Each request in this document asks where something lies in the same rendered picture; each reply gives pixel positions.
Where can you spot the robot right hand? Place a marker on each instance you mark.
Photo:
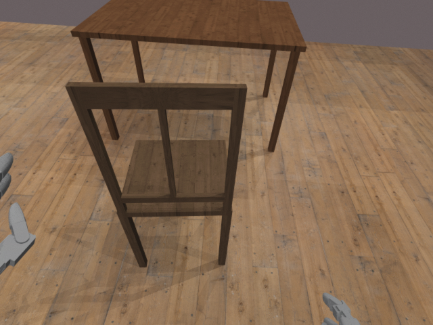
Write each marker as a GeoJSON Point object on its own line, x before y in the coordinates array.
{"type": "Point", "coordinates": [340, 310]}

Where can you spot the robot left hand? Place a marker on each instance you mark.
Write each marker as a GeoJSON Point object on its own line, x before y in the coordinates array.
{"type": "Point", "coordinates": [15, 245]}

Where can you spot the table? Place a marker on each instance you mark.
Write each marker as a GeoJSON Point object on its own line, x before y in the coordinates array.
{"type": "Point", "coordinates": [251, 24]}

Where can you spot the chair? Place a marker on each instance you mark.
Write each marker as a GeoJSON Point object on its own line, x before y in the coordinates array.
{"type": "Point", "coordinates": [167, 178]}

